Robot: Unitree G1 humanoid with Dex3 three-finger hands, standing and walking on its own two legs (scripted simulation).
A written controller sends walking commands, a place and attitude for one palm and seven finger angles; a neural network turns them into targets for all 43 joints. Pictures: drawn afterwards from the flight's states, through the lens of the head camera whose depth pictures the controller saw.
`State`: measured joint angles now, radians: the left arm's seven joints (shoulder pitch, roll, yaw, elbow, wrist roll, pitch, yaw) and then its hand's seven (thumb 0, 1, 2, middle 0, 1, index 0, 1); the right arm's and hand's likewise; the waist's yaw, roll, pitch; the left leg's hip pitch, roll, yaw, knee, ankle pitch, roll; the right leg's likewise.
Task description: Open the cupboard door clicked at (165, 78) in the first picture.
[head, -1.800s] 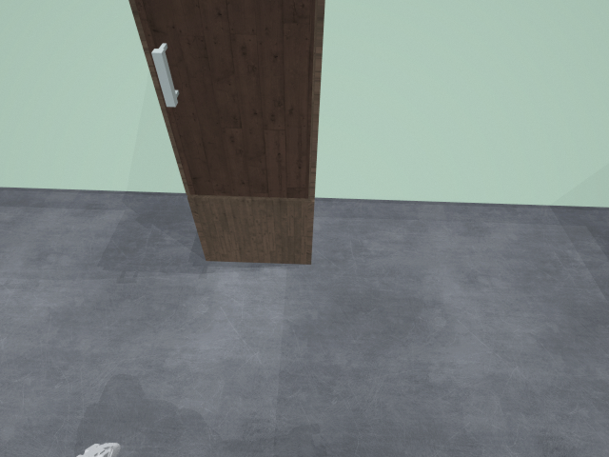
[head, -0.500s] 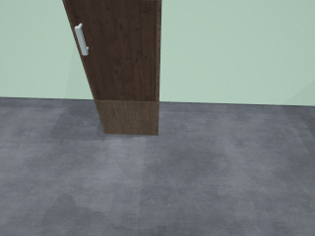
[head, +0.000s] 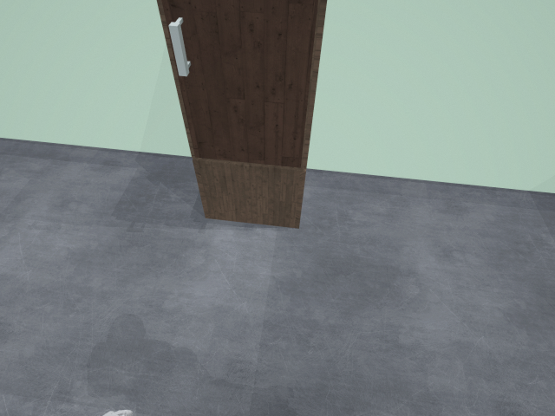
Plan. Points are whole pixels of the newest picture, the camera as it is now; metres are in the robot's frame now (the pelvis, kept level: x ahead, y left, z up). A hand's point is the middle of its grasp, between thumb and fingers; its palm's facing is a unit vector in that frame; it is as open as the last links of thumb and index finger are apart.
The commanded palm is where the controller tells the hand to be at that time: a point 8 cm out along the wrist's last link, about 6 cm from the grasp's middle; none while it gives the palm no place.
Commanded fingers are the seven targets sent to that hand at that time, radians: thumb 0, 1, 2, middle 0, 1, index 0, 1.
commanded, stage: walk to a spot facing it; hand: left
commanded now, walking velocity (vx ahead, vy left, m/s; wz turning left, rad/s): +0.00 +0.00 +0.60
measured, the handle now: (181, 47) +0.98 +0.31 +0.06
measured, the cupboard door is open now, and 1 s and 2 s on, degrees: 0 0 0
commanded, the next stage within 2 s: turn to face it in 1.56 s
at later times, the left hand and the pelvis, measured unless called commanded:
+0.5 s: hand out of the picture +0.01 +0.24 -0.15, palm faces +0.29 -0.92 -0.27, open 7.4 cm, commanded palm none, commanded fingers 0.00 0.90 0.90 -0.20 -0.30 -0.20 -0.30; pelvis -0.02 +0.01 +0.01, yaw +17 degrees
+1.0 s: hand out of the picture -0.14 +0.18 -0.18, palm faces +0.61 -0.75 -0.25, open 7.4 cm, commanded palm none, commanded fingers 0.00 0.90 0.90 -0.20 -0.30 -0.20 -0.30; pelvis -0.03 +0.01 -0.01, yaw +37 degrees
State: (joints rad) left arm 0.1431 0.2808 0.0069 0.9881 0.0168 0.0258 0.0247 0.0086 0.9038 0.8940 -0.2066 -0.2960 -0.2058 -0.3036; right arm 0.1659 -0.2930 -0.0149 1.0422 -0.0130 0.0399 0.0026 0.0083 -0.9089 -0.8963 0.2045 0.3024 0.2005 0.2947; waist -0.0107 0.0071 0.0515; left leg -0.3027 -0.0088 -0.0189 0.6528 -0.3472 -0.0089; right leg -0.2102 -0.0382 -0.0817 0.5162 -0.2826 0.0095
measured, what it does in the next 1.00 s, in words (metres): steps on the spot, turning left: right foot, then left foot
